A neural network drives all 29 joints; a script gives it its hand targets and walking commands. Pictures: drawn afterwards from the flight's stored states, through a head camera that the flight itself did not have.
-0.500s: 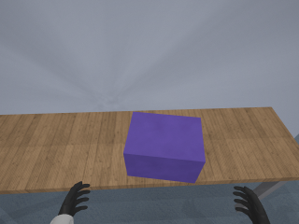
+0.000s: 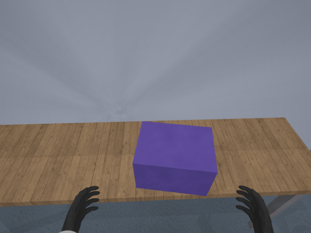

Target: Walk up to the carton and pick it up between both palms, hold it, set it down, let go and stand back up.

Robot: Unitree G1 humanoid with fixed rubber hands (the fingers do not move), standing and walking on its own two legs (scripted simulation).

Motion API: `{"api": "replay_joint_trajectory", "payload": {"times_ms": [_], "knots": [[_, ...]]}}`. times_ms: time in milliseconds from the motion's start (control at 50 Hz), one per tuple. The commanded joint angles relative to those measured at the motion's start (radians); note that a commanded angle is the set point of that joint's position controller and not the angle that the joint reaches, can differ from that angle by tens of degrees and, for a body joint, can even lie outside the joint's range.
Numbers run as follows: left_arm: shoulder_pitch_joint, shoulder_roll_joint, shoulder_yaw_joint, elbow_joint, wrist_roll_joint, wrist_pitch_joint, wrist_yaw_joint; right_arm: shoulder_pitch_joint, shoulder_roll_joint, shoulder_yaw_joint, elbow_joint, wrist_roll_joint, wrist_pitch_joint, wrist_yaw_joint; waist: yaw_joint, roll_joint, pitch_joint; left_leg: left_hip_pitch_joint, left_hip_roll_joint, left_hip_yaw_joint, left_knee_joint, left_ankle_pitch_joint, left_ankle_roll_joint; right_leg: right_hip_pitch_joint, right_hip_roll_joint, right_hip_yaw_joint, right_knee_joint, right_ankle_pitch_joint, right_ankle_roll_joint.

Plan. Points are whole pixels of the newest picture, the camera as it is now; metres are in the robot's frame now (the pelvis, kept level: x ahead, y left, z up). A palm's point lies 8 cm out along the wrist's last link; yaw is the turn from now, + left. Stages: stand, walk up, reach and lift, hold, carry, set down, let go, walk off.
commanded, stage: reach and lift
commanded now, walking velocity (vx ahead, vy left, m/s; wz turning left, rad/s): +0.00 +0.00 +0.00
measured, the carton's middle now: (173, 157) +0.37 -0.04 -0.08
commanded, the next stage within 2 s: none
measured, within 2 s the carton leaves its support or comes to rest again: neither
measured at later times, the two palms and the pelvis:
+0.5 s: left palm (81, 200) +0.20 +0.21 -0.01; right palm (258, 203) +0.19 -0.23 +0.00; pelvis +0.00 +0.00 +0.00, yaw +1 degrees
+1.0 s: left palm (89, 165) +0.28 +0.20 +0.03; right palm (259, 172) +0.25 -0.24 +0.04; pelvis +0.00 +0.00 +0.00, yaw +1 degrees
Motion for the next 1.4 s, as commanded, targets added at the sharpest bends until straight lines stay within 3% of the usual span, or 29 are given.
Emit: {"api": "replay_joint_trajectory", "payload": {"times_ms": [0, 20, 80, 120, 180, 280, 320, 340, 380, 400, 460, 480, 580, 600, 700, 760, 880, 900, 980, 1020, 1060, 1160, 1300, 1360, 1380], "knots": [[-0.045, 0.094, 0.015, -0.102, -0.003, -0.054, 0.0, -0.051, -0.087, -0.023, -0.116, 0.017, -0.035, -0.002, -0.003, 0.06, 0.043, -0.086, -0.033, 0.016, -0.056, 0.288, -0.058, -0.046, 0.009, -0.005, -0.065, 0.139, -0.035], [-0.055, 0.094, 0.01, -0.122, -0.013, -0.067, 0.001, -0.055, -0.093, -0.026, -0.146, 0.009, -0.039, -0.004, 0.001, 0.039, 0.033, -0.101, -0.025, 0.013, -0.062, 0.265, -0.054, -0.038, 0.014, -0.012, -0.052, 0.127, -0.034], [-0.045, 0.094, -0.007, -0.138, -0.025, -0.097, 0.011, -0.061, -0.087, -0.029, -0.166, 0.023, -0.049, -0.003, 0.011, 0.052, 0.017, -0.11, -0.022, 0.004, -0.063, 0.253, -0.051, -0.042, 0.014, -0.011, -0.043, 0.116, -0.039], [-0.064, 0.1, -0.015, -0.137, -0.038, -0.116, 0.009, -0.06, -0.077, -0.021, -0.174, 0.028, -0.051, -0.008, 0.004, 0.032, 0.022, -0.12, -0.029, 0.005, -0.06, 0.218, -0.042, -0.057, 0.009, -0.003, -0.051, 0.096, -0.034], [-0.063, 0.097, -0.025, -0.132, -0.027, -0.129, 0.013, -0.058, -0.072, -0.01, -0.164, 0.039, -0.048, -0.01, 0.001, 0.054, 0.033, -0.122, -0.023, -0.006, -0.055, 0.213, -0.044, -0.058, 0.009, 0.002, -0.043, 0.101, -0.041], [-0.167, 0.116, -0.058, -0.121, -0.08, -0.125, 0.028, -0.159, -0.088, -0.043, -0.153, 0.036, -0.016, -0.015, -0.021, 0.063, 0.017, -0.184, -0.007, -0.023, -0.079, 0.088, -0.042, -0.051, 0.009, -0.002, -0.024, 0.042, -0.041], [-0.172, 0.118, -0.064, -0.124, -0.081, -0.114, 0.034, -0.16, -0.098, -0.043, -0.125, 0.044, -0.002, -0.01, -0.024, 0.089, -0.004, -0.16, -0.007, -0.021, -0.07, 0.133, -0.048, -0.049, 0.011, -0.002, -0.022, 0.075, -0.045], [-0.186, 0.118, -0.06, -0.111, -0.089, -0.105, 0.034, -0.191, -0.105, -0.036, -0.138, 0.051, 0.006, -0.009, -0.012, 0.08, 0.009, -0.173, -0.014, -0.016, -0.069, 0.136, -0.047, -0.052, 0.005, 0.006, -0.028, 0.067, -0.047], [-0.237, 0.135, -0.053, -0.108, -0.101, -0.09, 0.037, -0.223, -0.114, -0.03, -0.152, 0.052, 0.023, -0.012, -0.017, 0.047, -0.021, -0.176, -0.019, -0.015, -0.055, 0.152, -0.042, -0.05, 0.005, 0.006, -0.025, 0.078, -0.042], [-0.222, 0.13, -0.053, -0.118, -0.096, -0.082, 0.037, -0.201, -0.108, -0.021, -0.146, 0.055, 0.035, -0.012, -0.019, 0.067, -0.01, -0.156, -0.02, -0.012, -0.057, 0.173, -0.047, -0.054, 0.003, 0.006, -0.031, 0.095, -0.042], [-0.254, 0.119, -0.041, -0.087, -0.099, -0.054, 0.031, -0.252, -0.12, -0.025, -0.139, 0.07, 0.057, -0.015, -0.017, 0.051, -0.029, -0.145, -0.021, -0.018, -0.047, 0.223, -0.046, -0.042, 0.004, 0.006, -0.031, 0.136, -0.044], [-0.308, 0.124, -0.057, -0.115, -0.112, -0.052, 0.031, -0.288, -0.129, -0.041, -0.149, 0.067, 0.062, -0.016, -0.035, 0.055, -0.059, -0.147, -0.018, -0.02, -0.042, 0.208, -0.049, -0.049, 0.007, 0.006, -0.031, 0.125, -0.044], [-0.339, 0.132, -0.016, -0.083, -0.111, -0.004, 0.016, -0.324, -0.142, -0.022, -0.193, 0.084, 0.101, -0.027, -0.017, 0.013, -0.084, -0.124, -0.026, -0.014, -0.035, 0.264, -0.035, -0.031, 0.003, 0.007, -0.031, 0.202, -0.029], [-0.371, 0.138, -0.012, -0.059, -0.106, 0.01, 0.01, -0.35, -0.145, -0.03, -0.161, 0.082, 0.111, -0.029, -0.026, 0.02, -0.068, -0.137, -0.026, -0.018, -0.035, 0.271, -0.039, -0.03, 0.007, 0.005, -0.035, 0.205, -0.033], [-0.424, 0.14, 0.004, -0.133, -0.093, 0.047, 0.008, -0.382, -0.157, -0.029, -0.21, 0.1, 0.139, -0.042, -0.031, 0.049, -0.147, -0.09, -0.029, -0.016, -0.024, 0.337, -0.043, -0.01, 0.011, 0.005, -0.037, 0.273, -0.028], [-0.426, 0.126, 0.023, -0.113, -0.09, 0.087, -0.011, -0.392, -0.159, -0.028, -0.242, 0.096, 0.157, -0.056, -0.031, 0.001, -0.129, -0.092, -0.034, -0.016, -0.031, 0.356, -0.035, 0.003, 0.01, 0.008, -0.048, 0.32, -0.019], [-0.512, 0.123, 0.023, -0.183, -0.09, 0.122, 0.001, -0.439, -0.174, -0.047, -0.271, 0.103, 0.19, -0.056, -0.045, 0.045, -0.194, -0.048, -0.033, -0.019, -0.022, 0.408, -0.044, -0.02, 0.02, -0.006, -0.044, 0.343, -0.024], [-0.497, 0.12, 0.039, -0.153, -0.077, 0.133, -0.001, -0.418, -0.173, -0.04, -0.228, 0.101, 0.201, -0.056, -0.042, 0.049, -0.168, -0.043, -0.031, -0.016, -0.024, 0.423, -0.046, -0.02, 0.017, -0.004, -0.048, 0.352, -0.026], [-0.636, 0.143, 0.044, -0.139, -0.093, 0.158, -0.003, -0.548, -0.191, -0.047, -0.262, 0.111, 0.228, -0.06, -0.046, 0.034, -0.215, -0.073, -0.034, -0.016, -0.024, 0.392, -0.035, -0.015, 0.015, -0.005, -0.036, 0.354, -0.017], [-0.663, 0.144, 0.048, -0.087, -0.09, 0.171, -0.003, -0.562, -0.193, -0.046, -0.221, 0.114, 0.248, -0.058, -0.043, 0.036, -0.219, -0.065, -0.028, -0.018, -0.026, 0.398, -0.038, -0.033, 0.023, -0.014, -0.04, 0.329, -0.024], [-0.721, 0.142, 0.046, -0.099, -0.089, 0.191, 0.0, -0.61, -0.204, -0.046, -0.21, 0.13, 0.265, -0.058, -0.049, 0.066, -0.249, -0.053, -0.029, -0.014, -0.02, 0.398, -0.043, -0.041, 0.019, -0.019, -0.043, 0.33, -0.026], [-0.818, 0.139, 0.061, 0.002, -0.076, 0.236, -0.011, -0.704, -0.213, -0.047, -0.158, 0.13, 0.296, -0.064, -0.053, 0.046, -0.251, -0.064, -0.031, -0.013, -0.019, 0.385, -0.036, -0.052, 0.021, -0.024, -0.043, 0.334, -0.018], [-0.948, 0.138, 0.065, 0.049, -0.058, 0.248, -0.003, -0.815, -0.228, -0.043, -0.089, 0.142, 0.323, -0.059, -0.057, 0.054, -0.331, -0.049, -0.029, -0.016, -0.01, 0.407, -0.037, -0.075, 0.029, -0.037, -0.032, 0.346, -0.017], [-1.047, 0.143, 0.054, 0.131, -0.069, 0.254, -0.004, -0.923, -0.239, -0.05, -0.04, 0.141, 0.332, -0.057, -0.069, 0.046, -0.333, -0.083, -0.028, -0.023, -0.009, 0.361, -0.032, -0.096, 0.028, -0.04, -0.03, 0.312, -0.017], [-1.09, 0.144, 0.046, 0.104, -0.074, 0.248, 0.005, -0.961, -0.25, -0.054, -0.061, 0.153, 0.328, -0.053, -0.063, 0.051, -0.38, -0.07, -0.026, -0.026, -0.005, 0.368, -0.033, -0.102, 0.032, -0.044, -0.024, 0.306, -0.015]]}}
